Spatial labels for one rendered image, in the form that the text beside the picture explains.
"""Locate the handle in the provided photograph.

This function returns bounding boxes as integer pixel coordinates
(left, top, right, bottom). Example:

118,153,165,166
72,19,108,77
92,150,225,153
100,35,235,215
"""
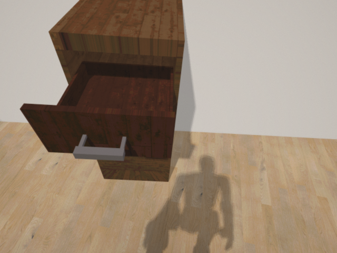
73,134,126,161

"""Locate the drawer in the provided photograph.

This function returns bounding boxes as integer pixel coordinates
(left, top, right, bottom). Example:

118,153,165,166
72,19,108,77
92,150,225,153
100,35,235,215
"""
20,61,175,158

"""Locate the cabinet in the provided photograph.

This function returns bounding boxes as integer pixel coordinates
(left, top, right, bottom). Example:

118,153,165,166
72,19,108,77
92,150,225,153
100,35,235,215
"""
48,0,185,182

